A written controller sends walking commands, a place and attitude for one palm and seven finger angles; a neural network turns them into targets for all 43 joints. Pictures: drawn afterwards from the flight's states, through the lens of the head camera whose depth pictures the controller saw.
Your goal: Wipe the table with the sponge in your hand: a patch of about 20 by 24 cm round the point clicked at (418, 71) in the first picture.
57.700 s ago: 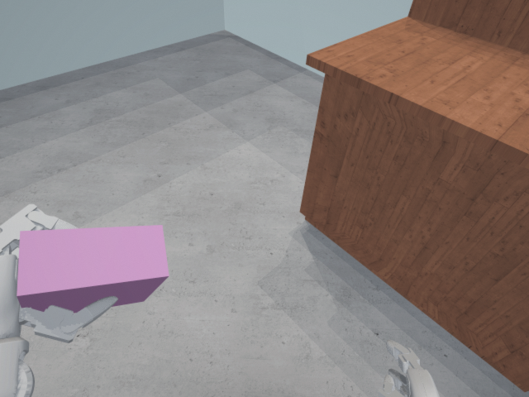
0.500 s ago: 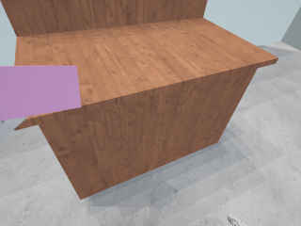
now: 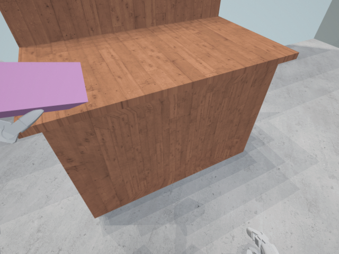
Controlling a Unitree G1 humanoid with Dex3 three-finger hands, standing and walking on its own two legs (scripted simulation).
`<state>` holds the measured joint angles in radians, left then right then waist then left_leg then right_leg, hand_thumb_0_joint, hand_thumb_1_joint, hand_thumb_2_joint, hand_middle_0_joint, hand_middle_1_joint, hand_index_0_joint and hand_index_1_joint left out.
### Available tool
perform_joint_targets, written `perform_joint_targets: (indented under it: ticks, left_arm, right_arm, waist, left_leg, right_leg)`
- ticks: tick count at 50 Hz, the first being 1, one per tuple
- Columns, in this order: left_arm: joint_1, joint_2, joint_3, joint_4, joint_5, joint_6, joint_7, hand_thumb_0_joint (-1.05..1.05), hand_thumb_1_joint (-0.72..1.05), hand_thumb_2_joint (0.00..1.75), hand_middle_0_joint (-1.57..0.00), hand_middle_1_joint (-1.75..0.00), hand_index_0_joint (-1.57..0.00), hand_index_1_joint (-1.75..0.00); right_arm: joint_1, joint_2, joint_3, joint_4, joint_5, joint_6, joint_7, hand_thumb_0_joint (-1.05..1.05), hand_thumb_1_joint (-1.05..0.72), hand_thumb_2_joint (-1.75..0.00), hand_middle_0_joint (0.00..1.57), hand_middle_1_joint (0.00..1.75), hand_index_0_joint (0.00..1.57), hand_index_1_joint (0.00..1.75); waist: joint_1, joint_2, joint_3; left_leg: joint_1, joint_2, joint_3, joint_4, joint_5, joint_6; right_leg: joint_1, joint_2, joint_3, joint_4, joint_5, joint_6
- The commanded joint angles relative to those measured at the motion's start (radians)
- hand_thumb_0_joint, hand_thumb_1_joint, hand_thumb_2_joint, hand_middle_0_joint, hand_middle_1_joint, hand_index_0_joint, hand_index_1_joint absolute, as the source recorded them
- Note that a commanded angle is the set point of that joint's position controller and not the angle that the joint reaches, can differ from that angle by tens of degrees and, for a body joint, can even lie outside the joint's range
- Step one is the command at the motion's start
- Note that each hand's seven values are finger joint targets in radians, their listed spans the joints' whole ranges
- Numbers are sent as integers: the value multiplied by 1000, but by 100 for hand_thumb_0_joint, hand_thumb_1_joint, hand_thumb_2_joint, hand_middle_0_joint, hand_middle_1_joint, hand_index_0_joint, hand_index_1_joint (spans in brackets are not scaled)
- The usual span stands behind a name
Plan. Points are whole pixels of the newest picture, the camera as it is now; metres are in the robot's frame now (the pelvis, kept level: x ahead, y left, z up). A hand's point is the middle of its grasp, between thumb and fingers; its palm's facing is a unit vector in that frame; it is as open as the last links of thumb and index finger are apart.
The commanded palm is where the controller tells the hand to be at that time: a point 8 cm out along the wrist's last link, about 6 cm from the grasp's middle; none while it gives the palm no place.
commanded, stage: stop stepping back and stand still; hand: left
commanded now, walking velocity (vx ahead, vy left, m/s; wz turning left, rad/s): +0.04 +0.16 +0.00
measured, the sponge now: (46, 91) +0.29 +0.23 +0.29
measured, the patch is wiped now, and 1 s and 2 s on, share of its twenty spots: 0.90 0.90 0.90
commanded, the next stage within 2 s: stand and wait in 0.16 s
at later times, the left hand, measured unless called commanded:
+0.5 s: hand (36, 103) +0.27 +0.24 +0.28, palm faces +0.49 -0.82 -0.30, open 9.9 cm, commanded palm +0.18 +0.28 +0.30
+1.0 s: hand (30, 125) +0.23 +0.23 +0.26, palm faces +0.42 -0.85 -0.31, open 9.9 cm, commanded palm +0.16 +0.29 +0.30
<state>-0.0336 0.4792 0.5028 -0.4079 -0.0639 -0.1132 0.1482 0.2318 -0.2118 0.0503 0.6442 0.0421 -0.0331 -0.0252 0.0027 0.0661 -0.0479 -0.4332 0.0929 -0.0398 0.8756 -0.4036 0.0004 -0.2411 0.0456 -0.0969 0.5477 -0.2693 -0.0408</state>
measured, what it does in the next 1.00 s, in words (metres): stands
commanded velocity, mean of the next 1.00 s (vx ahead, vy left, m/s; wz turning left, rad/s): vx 0.01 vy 0.02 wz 0.00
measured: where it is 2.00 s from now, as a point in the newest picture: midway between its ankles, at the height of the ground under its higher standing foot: outside the picture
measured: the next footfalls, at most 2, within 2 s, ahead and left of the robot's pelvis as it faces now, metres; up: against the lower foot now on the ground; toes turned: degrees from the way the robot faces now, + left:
none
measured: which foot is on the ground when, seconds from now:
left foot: down 0.00-1.00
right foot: down 0.00-1.00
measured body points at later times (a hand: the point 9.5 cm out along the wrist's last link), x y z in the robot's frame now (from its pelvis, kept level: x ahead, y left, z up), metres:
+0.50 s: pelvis +0.02 +0.00 +0.01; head +0.02 -0.01 +0.46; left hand +0.24 +0.28 +0.29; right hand +0.20 -0.23 -0.07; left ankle +0.03 +0.13 -0.73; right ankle +0.00 -0.10 -0.73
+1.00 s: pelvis -0.01 +0.01 +0.01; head +0.00 +0.02 +0.46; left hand +0.21 +0.28 +0.28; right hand +0.16 -0.22 -0.07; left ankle +0.03 +0.13 -0.73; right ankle +0.00 -0.10 -0.73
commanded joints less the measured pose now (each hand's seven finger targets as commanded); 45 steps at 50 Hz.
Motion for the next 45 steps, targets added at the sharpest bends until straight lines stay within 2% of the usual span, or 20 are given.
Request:
perform_joint_targets:
  ticks: [1, 2, 4, 5, 6, 7, 9, 11, 13, 15, 18, 20, 22, 27, 30, 32, 37, 39, 44, 45]
  left_arm:
    - [70, 115, -22, -306, -24, -49, -46, 0, 10, 130, -120, -160, -120, -160]
    - [138, 145, 22, -421, -34, -70, -39, 0, 10, 130, -120, -160, -120, -160]
    - [226, 223, 114, -655, -30, -116, -11, 0, 10, 130, -120, -160, -120, -160]
    - [248, 292, 171, -754, -30, -132, 8, 0, 10, 130, -120, -160, -120, -160]
    - [281, 264, 167, -817, -30, -145, 20, 0, 10, 130, -120, -160, -120, -160]
    - [314, 266, 183, -830, -24, -151, 35, 0, 10, 130, -120, -160, -120, -160]
    - [289, 230, 174, -761, -21, -133, 54, 0, 10, 130, -120, -160, -120, -160]
    - [229, 234, 185, -624, -4, -106, 71, 0, 10, 130, -120, -160, -120, -160]
    - [120, 209, 159, -419, 5, -92, 65, 0, 10, 130, -120, -160, -120, -160]
    - [64, 165, 121, -214, 3, -69, 47, 0, 10, 130, -120, -160, -120, -160]
    - [36, 162, 88, -140, -2, -50, 12, 0, 10, 130, -120, -160, -120, -160]
    - [92, 124, 47, -179, -7, -52, -5, 0, 10, 130, -120, -160, -120, -160]
    - [166, 123, 33, -321, -14, -64, -14, 0, 10, 130, -120, -160, -120, -160]
    - [287, 226, 158, -647, -13, -117, 13, 0, 10, 130, -120, -160, -120, -160]
    - [282, 258, 205, -709, -15, -135, 39, 0, 10, 130, -120, -160, -120, -160]
    - [262, 217, 184, -616, -17, -128, 50, 0, 10, 130, -120, -160, -120, -160]
    - [132, 151, 125, -296, -12, -84, 39, 0, 10, 130, -120, -160, -120, -160]
    - [88, 134, 88, -247, -9, -72, 25, 0, 10, 130, -120, -160, -120, -160]
    - [127, 113, 31, -338, -9, -73, 2, 0, 10, 130, -120, -160, -120, -160]
    - [123, 140, 48, -409, -7, -81, 4, 0, 10, 130, -120, -160, -120, -160]
  right_arm:
    - [-165, -114, -76, -203, 11, -41, 8, 0, -90, -90, 20, 30, 20, 30]
    - [-168, -113, -77, -219, 5, -39, 6, 0, -90, -90, 20, 30, 20, 30]
    - [-191, -91, -68, -228, -9, -54, -1, 0, -90, -90, 20, 30, 20, 30]
    - [-191, -97, -67, -226, -17, -63, -11, 0, -90, -90, 20, 30, 20, 30]
    - [-180, -90, -64, -214, -25, -76, -15, 0, -90, -90, 20, 30, 20, 30]
    - [-191, -104, -67, -214, -30, -88, -19, 0, -90, -90, 20, 30, 20, 30]
    - [-184, -124, -77, -195, -10, -97, -13, 0, -90, -90, 20, 30, 20, 30]
    - [-137, -112, -76, -167, -3, -106, -22, 0, -90, -90, 20, 30, 20, 30]
    - [-123, -123, -85, -142, 0, -92, -21, 0, -90, -90, 20, 30, 20, 30]
    - [-120, -132, -94, -132, 10, -79, -20, 0, -90, -90, 20, 30, 20, 30]
    - [-136, -126, -92, -149, 17, -51, -7, 0, -90, -90, 20, 30, 20, 30]
    - [-169, -113, -80, -174, 16, -45, -2, 0, -90, -90, 20, 30, 20, 30]
    - [-190, -107, -72, -208, 8, -41, 4, 0, -90, -90, 20, 30, 20, 30]
    - [-212, -94, -61, -232, -21, -63, -1, 0, -90, -90, 20, 30, 20, 30]
    - [-202, -92, -63, -216, -21, -80, -12, 0, -90, -90, 20, 30, 20, 30]
    - [-178, -92, -66, -187, -15, -86, -17, 0, -90, -90, 20, 30, 20, 30]
    - [-147, -111, -83, -149, 3, -78, -25, 0, -90, -90, 20, 30, 20, 30]
    - [-160, -116, -81, -156, 5, -71, -23, 0, -90, -90, 20, 30, 20, 30]
    - [-203, -108, -67, -196, -5, -68, -17, 0, -90, -90, 20, 30, 20, 30]
    - [-215, -111, -68, -206, -9, -71, -18, 0, -90, -90, 20, 30, 20, 30]
  waist:
    - [-22, -207, 3]
    - [-19, -242, -11]
    - [-10, -191, -101]
    - [-19, -82, -136]
    - [-19, 13, -171]
    - [-4, 137, -168]
    - [8, 200, -151]
    - [-14, 214, -169]
    - [-24, 173, -132]
    - [-39, -5, -98]
    - [-50, -173, -60]
    - [-40, -110, -45]
    - [-29, -90, -52]
    - [-2, 11, -131]
    - [1, 116, -183]
    - [-8, 149, -190]
    - [-35, -14, -123]
    - [-37, -52, -65]
    - [-22, -78, -10]
    - [-17, -32, -22]
  left_leg:
    - [-149, 4, -11, 147, 58, 13]
    - [-91, 8, 9, 28, 85, 13]
    - [106, -16, 62, -214, 130, 28]
    - [197, -33, 80, -333, 201, 29]
    - [241, -23, 34, -425, 270, 40]
    - [254, 44, -54, -472, 352, 67]
    - [262, 130, -147, -473, 403, 91]
    - [361, 97, -63, -389, 671, 76]
    - [323, 87, -54, -372, 620, 54]
    - [251, 52, -42, -323, 473, 29]
    - [163, -13, 26, -215, 328, -1]
    - [158, -20, 34, -253, 301, 6]
    - [181, -11, 15, -320, 332, 18]
    - [192, 43, -54, -439, 414, 47]
    - [238, 59, -46, -433, 501, 43]
    - [267, 66, -30, -422, 515, 34]
    - [255, 37, -10, -374, 324, 13]
    - [226, 22, -12, -370, 221, 13]
    - [175, 9, -22, -393, 126, 27]
    - [170, 6, -24, -408, 132, 27]
  right_leg:
    - [36, -332, 396, -314, -26, -113]
    - [39, -314, 318, -279, 78, -106]
    - [41, -299, 238, -194, 159, -85]
    - [44, -283, 217, -127, 167, -61]
    - [65, -218, 175, -27, 162, -26]
    - [38, -131, 131, 44, 158, 11]
    - [-37, -53, 86, 92, -11, 50]
    - [-49, -51, 74, 72, 56, 43]
    - [-1, -42, 76, -20, 48, 39]
    - [80, -73, 134, -108, 264, 23]
    - [113, -212, 241, -148, 509, -12]
    - [103, -236, 232, -154, 503, -19]
    - [78, -200, 186, -147, 354, -2]
    - [86, -92, 108, -58, 245, 28]
    - [93, -82, 111, -29, 264, 29]
    - [85, -74, 111, -35, 246, 31]
    - [65, -108, 179, -148, 276, 24]
    - [17, -122, 191, -192, 182, 19]
    - [-40, -137, 189, -238, 2, 11]
    - [-30, -139, 184, -226, -9, 8]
